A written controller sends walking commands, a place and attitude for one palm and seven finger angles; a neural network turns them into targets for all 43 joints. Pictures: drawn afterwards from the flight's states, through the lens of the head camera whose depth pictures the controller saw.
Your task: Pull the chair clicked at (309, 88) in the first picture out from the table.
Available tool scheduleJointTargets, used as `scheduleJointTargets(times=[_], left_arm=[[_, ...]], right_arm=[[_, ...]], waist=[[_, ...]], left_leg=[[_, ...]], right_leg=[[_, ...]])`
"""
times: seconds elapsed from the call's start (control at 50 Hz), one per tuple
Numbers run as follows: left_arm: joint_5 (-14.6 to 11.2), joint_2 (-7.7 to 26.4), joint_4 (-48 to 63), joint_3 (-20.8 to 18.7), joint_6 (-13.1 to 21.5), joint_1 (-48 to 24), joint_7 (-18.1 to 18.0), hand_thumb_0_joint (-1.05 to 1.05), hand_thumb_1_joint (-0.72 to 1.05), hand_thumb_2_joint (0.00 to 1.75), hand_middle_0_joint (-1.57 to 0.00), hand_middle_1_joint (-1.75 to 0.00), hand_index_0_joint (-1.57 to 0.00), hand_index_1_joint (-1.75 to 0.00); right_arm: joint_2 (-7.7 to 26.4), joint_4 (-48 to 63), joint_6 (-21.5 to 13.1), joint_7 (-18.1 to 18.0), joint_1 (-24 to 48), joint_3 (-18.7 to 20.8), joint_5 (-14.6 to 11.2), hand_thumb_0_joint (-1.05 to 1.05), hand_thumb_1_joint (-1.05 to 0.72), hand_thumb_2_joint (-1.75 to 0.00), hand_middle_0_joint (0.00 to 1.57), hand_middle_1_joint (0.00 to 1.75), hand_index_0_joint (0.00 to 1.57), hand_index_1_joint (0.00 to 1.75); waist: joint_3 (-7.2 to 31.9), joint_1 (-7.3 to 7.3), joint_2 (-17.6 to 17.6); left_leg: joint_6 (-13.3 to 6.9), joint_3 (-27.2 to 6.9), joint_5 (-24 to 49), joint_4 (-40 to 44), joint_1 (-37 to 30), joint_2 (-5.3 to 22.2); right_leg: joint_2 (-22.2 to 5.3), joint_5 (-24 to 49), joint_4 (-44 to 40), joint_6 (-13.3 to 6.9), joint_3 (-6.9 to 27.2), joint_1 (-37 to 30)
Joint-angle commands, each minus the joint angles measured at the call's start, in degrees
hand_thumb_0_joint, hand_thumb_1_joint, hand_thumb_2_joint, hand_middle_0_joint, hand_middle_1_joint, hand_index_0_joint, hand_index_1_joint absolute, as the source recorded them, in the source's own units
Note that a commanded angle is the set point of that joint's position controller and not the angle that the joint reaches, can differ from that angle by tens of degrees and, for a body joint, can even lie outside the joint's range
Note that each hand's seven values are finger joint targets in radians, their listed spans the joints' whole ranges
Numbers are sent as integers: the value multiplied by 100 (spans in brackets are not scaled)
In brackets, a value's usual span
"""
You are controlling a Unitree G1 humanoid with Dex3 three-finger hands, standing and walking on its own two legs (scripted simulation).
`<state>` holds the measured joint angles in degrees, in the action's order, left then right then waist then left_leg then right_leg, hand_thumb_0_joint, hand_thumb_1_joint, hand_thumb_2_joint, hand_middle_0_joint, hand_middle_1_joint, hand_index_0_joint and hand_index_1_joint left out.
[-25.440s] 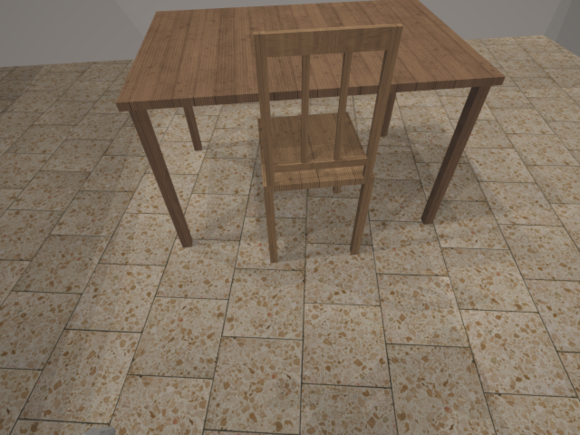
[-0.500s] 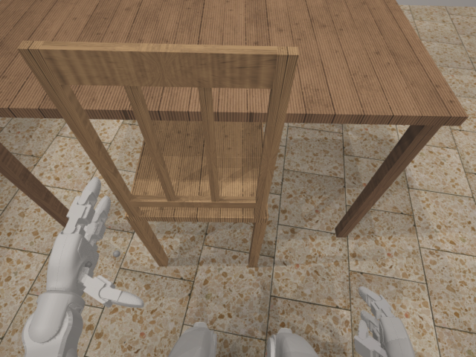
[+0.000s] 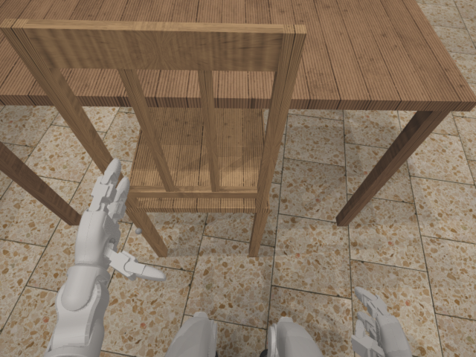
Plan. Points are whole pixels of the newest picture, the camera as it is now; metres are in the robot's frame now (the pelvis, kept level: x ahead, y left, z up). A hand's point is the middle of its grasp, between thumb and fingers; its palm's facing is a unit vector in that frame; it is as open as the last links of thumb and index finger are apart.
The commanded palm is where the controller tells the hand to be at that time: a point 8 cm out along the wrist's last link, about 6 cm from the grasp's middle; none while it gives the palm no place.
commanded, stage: aim the fingers beside a spindle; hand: left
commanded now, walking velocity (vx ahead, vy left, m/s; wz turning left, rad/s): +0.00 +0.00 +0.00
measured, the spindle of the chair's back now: (153, 143) +0.48 +0.18 +0.03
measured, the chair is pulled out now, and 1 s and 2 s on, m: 0.00 0.00 0.00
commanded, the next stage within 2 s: push the fingers through the gap in 1.10 s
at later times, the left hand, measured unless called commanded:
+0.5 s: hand (159, 220) +0.33 +0.15 +0.01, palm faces +0.00 -1.00 -0.03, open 16.9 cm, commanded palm +0.31 +0.21 +0.01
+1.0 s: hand (155, 220) +0.33 +0.16 +0.00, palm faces +0.03 -1.00 -0.04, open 16.9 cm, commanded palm +0.31 +0.21 +0.01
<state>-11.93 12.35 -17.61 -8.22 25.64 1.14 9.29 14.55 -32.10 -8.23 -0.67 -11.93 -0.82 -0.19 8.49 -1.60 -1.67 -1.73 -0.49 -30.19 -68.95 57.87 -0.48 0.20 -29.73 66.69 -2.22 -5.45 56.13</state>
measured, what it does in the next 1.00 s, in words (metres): stands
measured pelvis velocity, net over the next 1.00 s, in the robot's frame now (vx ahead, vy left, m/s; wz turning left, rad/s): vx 0.00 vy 0.00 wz -0.01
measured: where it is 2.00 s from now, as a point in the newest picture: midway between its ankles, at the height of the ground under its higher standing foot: outside the picture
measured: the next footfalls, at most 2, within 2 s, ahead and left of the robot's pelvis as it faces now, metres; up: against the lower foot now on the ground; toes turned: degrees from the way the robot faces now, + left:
none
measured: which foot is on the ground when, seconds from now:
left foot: down 0.00-1.00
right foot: down 0.00-1.00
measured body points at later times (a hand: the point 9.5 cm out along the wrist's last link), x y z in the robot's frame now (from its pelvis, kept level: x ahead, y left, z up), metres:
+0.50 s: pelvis +0.00 +0.01 -0.02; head +0.10 +0.01 +0.42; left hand +0.33 +0.20 +0.01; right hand +0.16 -0.24 -0.12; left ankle +0.03 +0.10 -0.64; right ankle +0.02 -0.10 -0.64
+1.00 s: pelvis +0.00 +0.00 -0.02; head +0.11 +0.01 +0.42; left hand +0.33 +0.21 +0.01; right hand +0.15 -0.25 -0.12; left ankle +0.03 +0.10 -0.64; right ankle +0.02 -0.10 -0.64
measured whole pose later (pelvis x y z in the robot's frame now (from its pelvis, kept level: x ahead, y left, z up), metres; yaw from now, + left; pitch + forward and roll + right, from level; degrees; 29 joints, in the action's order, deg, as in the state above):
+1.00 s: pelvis +0.00 +0.00 -0.02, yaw -1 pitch +22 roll -2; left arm -9.2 11.1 -22.1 -6.8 27.6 -5.1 4.6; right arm 14.6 -32.0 -3.8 0.5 -11.7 -0.1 0.1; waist 9.1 -2.0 -1.5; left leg -1.8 -0.1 -31.7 -73.2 63.3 -0.3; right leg 0.3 -31.1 71.0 -2.2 -5.1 61.8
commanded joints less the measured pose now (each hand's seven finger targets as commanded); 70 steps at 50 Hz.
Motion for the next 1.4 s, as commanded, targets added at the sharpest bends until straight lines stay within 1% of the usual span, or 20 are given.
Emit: scheduleJointTargets(times=[0.0, 0.06, 0.2, 0.24, 0.42, 0.48, 0.54, 0.6, 0.64, 0.68, 0.78, 0.84, 0.88, 0.94, 0.96, 1.0, 1.06, 1.24, 1.28, 1.38], left_arm=[[-43, 778, 1079, -405, 435, -996, -101, 0, -50, 30, -6, -8, -6, -8], [-15, 800, 1002, -446, 442, -932, -142, 0, -50, 30, -6, -8, -6, -8], [61, 475, 891, -35, 450, -1300, -161, 0, -50, 30, -6, -8, -6, -8], [95, 594, 916, -152, 490, -1465, -223, 0, -50, 30, -6, -8, -6, -8], [296, 315, 776, 158, 544, -1846, -518, 0, -50, 30, -6, -8, -6, -8], [293, 519, 431, -139, 502, -1784, -591, 0, -50, 30, -6, -8, -6, -8], [308, 785, 588, -372, 558, -1925, -612, 0, -50, 30, -6, -8, -6, -8], [248, 527, 732, -95, 566, -1972, -515, 0, -50, 30, -6, -8, -6, -8], [212, 599, 680, -172, 542, -1694, -465, 0, -50, 30, -6, -8, -6, -8], [158, 367, 637, 80, 492, -1776, -388, 0, -50, 30, -6, -8, -6, -8], [158, 394, 667, 61, 540, -1812, -366, 0, -50, 30, -6, -8, -6, -8], [178, 717, 692, -266, 600, -1684, -433, 0, -50, 30, -6, -8, -6, -8], [190, 549, 780, -120, 639, -1708, -448, 0, -50, 30, -6, -8, -6, -8], [217, 658, 828, -226, 662, -1564, -485, 0, -50, 30, -6, -8, -6, -8], [220, 470, 798, -30, 636, -1526, -460, 0, -50, 30, -6, -8, -6, -8], [196, 520, 665, -99, 604, -1487, -446, 0, -50, 30, -6, -8, -6, -8], [181, 490, 638, -85, 577, -1420, -408, 0, -50, 30, -6, -8, -6, -8], [259, 630, 671, -120, 707, -2197, -474, 0, -50, 30, -6, -8, -6, -8], [265, 481, 555, 0, 679, -2278, -475, 0, -50, 30, -6, -8, -6, -8], [276, 667, 223, -219, 570, -2431, -459, 0, -50, 30, -6, -8, -6, -8]], right_arm=[[792, 752, -171, -54, -21, 331, -33, 0, -90, -90, 20, 30, 20, 30], [777, 778, -118, -26, -29, 322, -27, 0, -90, -90, 20, 30, 20, 30], [795, 743, -36, 1, -48, 344, -33, 0, -90, -90, 20, 30, 20, 30], [803, 712, -27, -9, -73, 355, -25, 0, -90, -90, 20, 30, 20, 30], [781, 693, 108, 57, -60, 355, 15, 0, -90, -90, 20, 30, 20, 30], [787, 686, 191, 59, -76, 351, 12, 0, -90, -90, 20, 30, 20, 30], [773, 747, 240, 49, -49, 335, 14, 0, -90, -90, 20, 30, 20, 30], [734, 767, 256, 60, -44, 320, -3, 0, -90, -90, 20, 30, 20, 30], [767, 784, 250, 57, -83, 336, -16, 0, -90, -90, 20, 30, 20, 30], [762, 735, 251, 59, -92, 334, -36, 0, -90, -90, 20, 30, 20, 30], [775, 696, 216, 33, -105, 351, -39, 0, -90, -90, 20, 30, 20, 30], [794, 701, 216, 27, -115, 358, -25, 0, -90, -90, 20, 30, 20, 30], [748, 711, 220, 45, -80, 345, -16, 0, -90, -90, 20, 30, 20, 30], [765, 730, 222, 58, -97, 359, -12, 0, -90, -90, 20, 30, 20, 30], [743, 739, 222, 76, -76, 344, -12, 0, -90, -90, 20, 30, 20, 30], [766, 718, 243, 76, -82, 353, -27, 0, -90, -90, 20, 30, 20, 30], [772, 744, 246, 70, -67, 357, -34, 0, -90, -90, 20, 30, 20, 30], [786, 646, 220, 37, -70, 336, -9, 0, -90, -90, 20, 30, 20, 30], [776, 601, 214, 46, -82, 336, -1, 0, -90, -90, 20, 30, 20, 30], [806, 577, 252, 38, -154, 338, -9, 0, -90, -90, 20, 30, 20, 30]], waist=[[1912, -53, -29], [1976, -4, -38], [1928, -145, -11], [1967, -106, -147], [2164, -129, -79], [2122, -85, 165], [2363, 10, -1], [2394, -79, -124], [2456, -30, -43], [2260, -184, 61], [2183, -177, 6], [2246, -81, 43], [2242, -101, -103], [2304, -47, -162], [2267, -96, -152], [2136, -111, 81], [2164, -109, 26], [2182, -194, -188], [2210, -216, -186], [2369, -159, -87]], left_leg=[[21, -234, 1459, 893, -1077, 40], [26, -222, 1599, 870, -1041, 32], [25, -261, 1482, 752, -982, 51], [39, -289, 1546, 725, -1049, 52], [57, -350, 1464, 611, -1037, 55], [33, -286, 1288, 566, -754, 29], [18, -232, 1297, 535, -682, 4], [20, -227, 1463, 556, -873, 23], [24, -254, 1625, 584, -892, 26], [7, -240, 1445, 552, -826, 37], [4, -239, 1334, 545, -802, 29], [11, -222, 1442, 524, -725, 16], [19, -220, 1508, 536, -847, 17], [34, -231, 1685, 542, -903, 17], [31, -226, 1641, 548, -904, 13], [24, -229, 1468, 555, -784, 19], [15, -197, 1453, 535, -755, 5], [22, -259, 1417, 454, -812, 17], [30, -281, 1390, 463, -917, 20], [42, -268, 1457, 488, -849, 15]], right_leg=[[11, 1298, -847, 64, 394, -1115], [11, 1465, -792, 49, 407, -1203], [8, 1324, -688, 55, 367, -855], [10, 1311, -627, 25, 355, -753], [6, 1158, -468, 26, 333, -487], [19, 1103, -497, 36, 385, -615], [24, 1146, -463, 26, 462, -830], [24, 1338, -491, 37, 455, -830], [41, 1476, -482, 19, 430, -949], [33, 1369, -561, 62, 434, -809], [25, 1233, -566, 52, 434, -716], [35, 1347, -533, 36, 459, -862], [32, 1396, -518, 38, 443, -792], [41, 1540, -480, 13, 431, -868], [29, 1512, -500, 26, 420, -844], [49, 1387, -547, 37, 436, -845], [41, 1406, -566, 34, 457, -870], [50, 1277, -469, 21, 440, -595], [49, 1214, -496, 26, 428, -515], [48, 1323, -474, 25, 436, -673]])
